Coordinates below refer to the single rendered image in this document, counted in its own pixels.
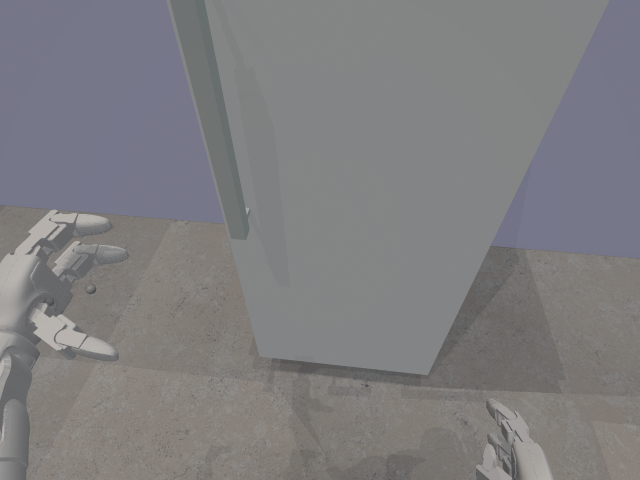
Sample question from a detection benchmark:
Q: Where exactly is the robot right hand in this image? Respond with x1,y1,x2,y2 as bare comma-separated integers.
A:
476,398,554,480

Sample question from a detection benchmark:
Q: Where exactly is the fridge door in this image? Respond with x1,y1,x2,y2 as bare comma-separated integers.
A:
166,0,609,375

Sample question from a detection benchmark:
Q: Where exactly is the left robot forearm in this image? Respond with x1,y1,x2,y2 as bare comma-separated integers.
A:
0,329,40,480

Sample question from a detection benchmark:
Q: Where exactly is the handle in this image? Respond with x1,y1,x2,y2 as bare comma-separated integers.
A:
170,0,250,240

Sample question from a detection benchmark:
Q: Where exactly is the robot left hand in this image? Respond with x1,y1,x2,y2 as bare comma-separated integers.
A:
0,210,129,361

